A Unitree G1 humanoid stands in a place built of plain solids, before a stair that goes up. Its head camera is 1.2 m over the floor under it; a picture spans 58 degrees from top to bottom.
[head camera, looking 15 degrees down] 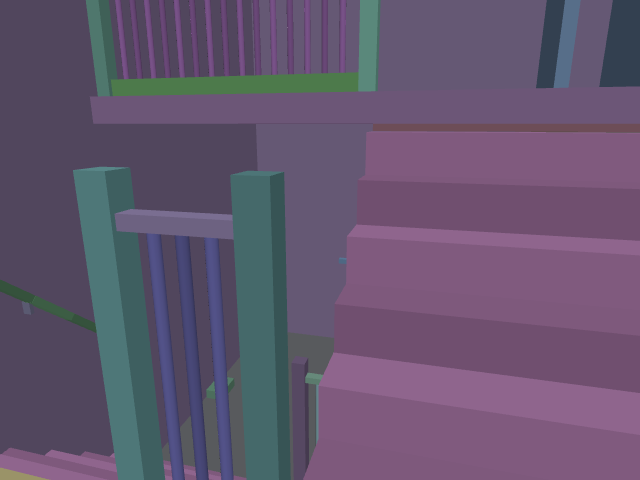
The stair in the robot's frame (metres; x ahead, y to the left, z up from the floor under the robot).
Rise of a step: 0.19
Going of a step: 0.22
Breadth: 1.20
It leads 15 degrees to the right of straight ahead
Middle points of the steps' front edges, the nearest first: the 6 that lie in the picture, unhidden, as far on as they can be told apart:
1.07 -0.57 0.39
1.28 -0.63 0.58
1.49 -0.68 0.78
1.70 -0.74 0.97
1.90 -0.79 1.16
2.11 -0.85 1.36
